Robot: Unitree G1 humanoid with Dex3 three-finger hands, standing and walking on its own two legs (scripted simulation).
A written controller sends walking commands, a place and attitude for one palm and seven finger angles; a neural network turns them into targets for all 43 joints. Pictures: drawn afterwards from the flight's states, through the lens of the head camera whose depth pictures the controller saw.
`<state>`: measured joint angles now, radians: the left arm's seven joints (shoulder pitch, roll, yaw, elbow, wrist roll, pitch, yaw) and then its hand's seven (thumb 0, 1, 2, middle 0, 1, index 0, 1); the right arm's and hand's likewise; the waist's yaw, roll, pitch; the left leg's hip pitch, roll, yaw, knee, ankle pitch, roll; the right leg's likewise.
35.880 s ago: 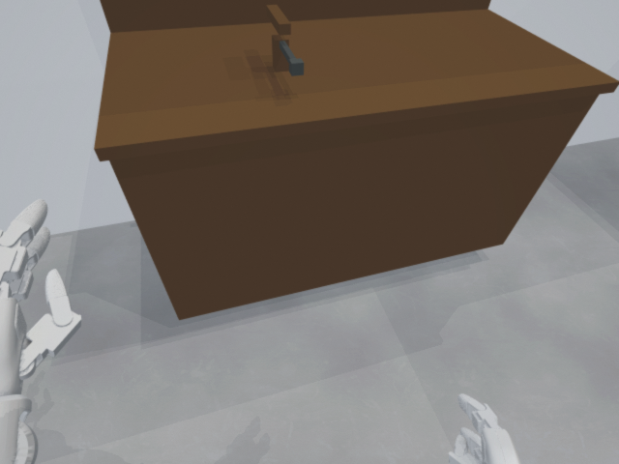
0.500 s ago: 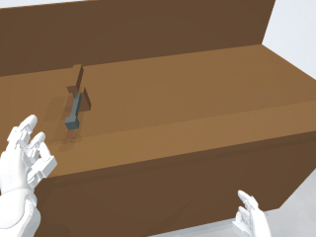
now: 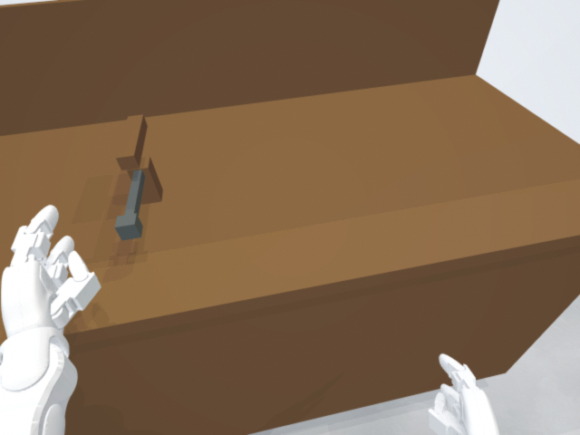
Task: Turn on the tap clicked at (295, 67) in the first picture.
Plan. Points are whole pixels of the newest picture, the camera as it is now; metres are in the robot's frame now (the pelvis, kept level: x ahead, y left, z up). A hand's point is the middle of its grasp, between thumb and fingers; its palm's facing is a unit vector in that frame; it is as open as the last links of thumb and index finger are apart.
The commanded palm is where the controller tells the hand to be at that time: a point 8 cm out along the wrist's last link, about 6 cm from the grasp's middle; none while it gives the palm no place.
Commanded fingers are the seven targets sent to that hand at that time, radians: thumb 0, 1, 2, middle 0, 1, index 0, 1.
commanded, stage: reach beside the lever's end, fingers flat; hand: left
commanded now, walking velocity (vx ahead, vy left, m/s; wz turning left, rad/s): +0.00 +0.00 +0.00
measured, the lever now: (129, 226) +0.35 +0.29 +0.12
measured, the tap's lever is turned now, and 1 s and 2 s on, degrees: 0 0 0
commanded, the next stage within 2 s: push the lever round in 1.22 s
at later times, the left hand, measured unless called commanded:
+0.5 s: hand (100, 258) +0.27 +0.28 +0.14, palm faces +0.54 -0.84 -0.09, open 7.7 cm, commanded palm +0.23 +0.32 +0.13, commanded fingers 0.00 0.90 0.90 -0.15 -0.16 -0.15 -0.16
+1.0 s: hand (104, 243) +0.31 +0.30 +0.13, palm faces +0.54 -0.84 -0.09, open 7.8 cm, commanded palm +0.27 +0.34 +0.12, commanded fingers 0.00 0.90 0.90 -0.15 -0.15 -0.15 -0.15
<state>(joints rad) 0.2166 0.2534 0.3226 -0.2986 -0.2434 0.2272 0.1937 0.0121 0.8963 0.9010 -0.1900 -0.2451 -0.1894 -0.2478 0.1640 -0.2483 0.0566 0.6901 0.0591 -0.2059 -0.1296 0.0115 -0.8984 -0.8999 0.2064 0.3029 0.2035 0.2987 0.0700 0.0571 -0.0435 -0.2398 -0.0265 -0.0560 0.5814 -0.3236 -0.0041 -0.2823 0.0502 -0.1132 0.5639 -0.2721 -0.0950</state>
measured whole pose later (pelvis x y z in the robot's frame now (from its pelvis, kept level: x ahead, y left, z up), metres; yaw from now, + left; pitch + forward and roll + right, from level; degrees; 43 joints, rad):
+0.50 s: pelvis +0.00 +0.00 +0.00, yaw -1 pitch +0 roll +1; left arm 0.04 0.27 0.35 -0.06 -0.22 0.15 0.19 0.01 0.90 0.90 -0.17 -0.18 -0.17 -0.19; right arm 0.16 -0.25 0.05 0.71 0.06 -0.18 -0.13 0.01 -0.90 -0.90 0.21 0.30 0.20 0.30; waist 0.05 0.05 -0.04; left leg -0.26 -0.03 -0.04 0.57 -0.31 0.00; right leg -0.31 0.05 -0.10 0.56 -0.26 -0.09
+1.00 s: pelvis +0.00 +0.01 +0.00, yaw -1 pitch +2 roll +0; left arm -0.09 0.31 0.41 0.18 -0.20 0.05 0.15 0.01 0.90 0.90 -0.16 -0.15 -0.16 -0.15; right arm 0.19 -0.26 0.03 0.70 0.06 -0.16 -0.12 0.01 -0.90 -0.90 0.21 0.30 0.20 0.30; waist 0.03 0.04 -0.04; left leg -0.30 -0.03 -0.03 0.58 -0.31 0.01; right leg -0.35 0.05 -0.09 0.56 -0.25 -0.09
